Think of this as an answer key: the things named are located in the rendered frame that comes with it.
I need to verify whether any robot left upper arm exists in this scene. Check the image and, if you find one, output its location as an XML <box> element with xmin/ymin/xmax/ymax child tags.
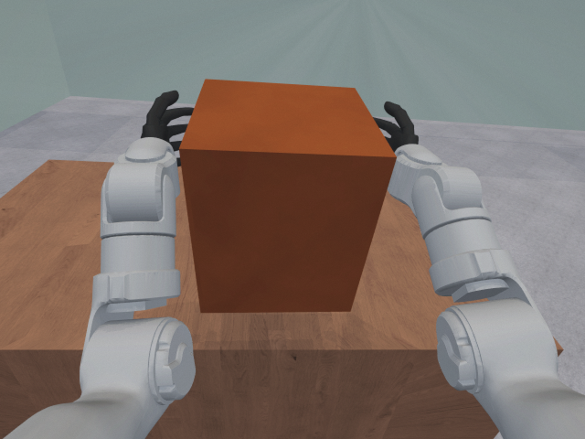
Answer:
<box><xmin>3</xmin><ymin>316</ymin><xmax>196</xmax><ymax>439</ymax></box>

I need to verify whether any pedestal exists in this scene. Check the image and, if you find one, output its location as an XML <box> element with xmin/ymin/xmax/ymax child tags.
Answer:
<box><xmin>0</xmin><ymin>160</ymin><xmax>564</xmax><ymax>439</ymax></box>

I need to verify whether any robot left hand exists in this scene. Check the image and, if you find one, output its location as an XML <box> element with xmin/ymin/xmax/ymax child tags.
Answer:
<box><xmin>141</xmin><ymin>91</ymin><xmax>194</xmax><ymax>166</ymax></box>

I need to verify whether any robot right forearm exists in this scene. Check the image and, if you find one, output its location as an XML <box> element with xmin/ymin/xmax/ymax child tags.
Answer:
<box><xmin>388</xmin><ymin>144</ymin><xmax>558</xmax><ymax>373</ymax></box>

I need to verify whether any carton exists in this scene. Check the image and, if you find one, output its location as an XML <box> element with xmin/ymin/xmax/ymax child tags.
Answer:
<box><xmin>179</xmin><ymin>79</ymin><xmax>397</xmax><ymax>313</ymax></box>

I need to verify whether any robot left forearm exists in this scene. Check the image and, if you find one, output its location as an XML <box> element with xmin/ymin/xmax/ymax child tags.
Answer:
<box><xmin>80</xmin><ymin>137</ymin><xmax>181</xmax><ymax>391</ymax></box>

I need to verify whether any robot right hand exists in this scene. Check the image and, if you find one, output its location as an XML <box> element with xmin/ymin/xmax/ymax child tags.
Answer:
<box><xmin>373</xmin><ymin>102</ymin><xmax>419</xmax><ymax>153</ymax></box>

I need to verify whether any robot right upper arm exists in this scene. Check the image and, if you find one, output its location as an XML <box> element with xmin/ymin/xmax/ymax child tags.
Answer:
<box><xmin>436</xmin><ymin>297</ymin><xmax>585</xmax><ymax>439</ymax></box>

